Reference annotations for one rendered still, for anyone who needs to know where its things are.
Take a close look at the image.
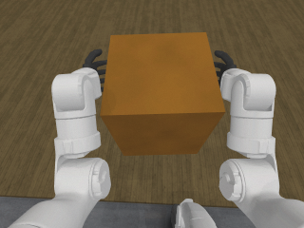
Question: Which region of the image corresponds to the right robot hand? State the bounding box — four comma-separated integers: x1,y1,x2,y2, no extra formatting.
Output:
214,50,237,87

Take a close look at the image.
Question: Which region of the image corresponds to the robot left upper arm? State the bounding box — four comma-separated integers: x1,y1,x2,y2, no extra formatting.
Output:
8,158,111,228

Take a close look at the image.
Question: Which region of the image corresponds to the left robot hand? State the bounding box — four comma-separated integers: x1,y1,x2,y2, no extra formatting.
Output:
83,48,107,92

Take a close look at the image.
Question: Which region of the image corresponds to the robot left forearm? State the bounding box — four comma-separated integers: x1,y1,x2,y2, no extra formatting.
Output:
51,67,102,194

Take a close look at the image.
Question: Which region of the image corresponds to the carton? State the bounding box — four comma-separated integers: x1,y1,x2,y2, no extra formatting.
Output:
100,32,226,156

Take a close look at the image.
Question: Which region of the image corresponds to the robot right upper arm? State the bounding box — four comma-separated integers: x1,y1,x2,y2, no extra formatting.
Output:
218,158,304,228

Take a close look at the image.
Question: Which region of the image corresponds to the right robot shin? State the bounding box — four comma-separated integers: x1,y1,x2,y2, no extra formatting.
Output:
175,199,193,228

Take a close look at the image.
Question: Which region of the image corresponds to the right robot thigh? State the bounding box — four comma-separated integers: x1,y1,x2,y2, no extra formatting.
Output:
177,201,217,228

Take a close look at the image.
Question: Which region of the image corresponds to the robot right forearm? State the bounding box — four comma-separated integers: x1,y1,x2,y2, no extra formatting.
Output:
219,68,279,192

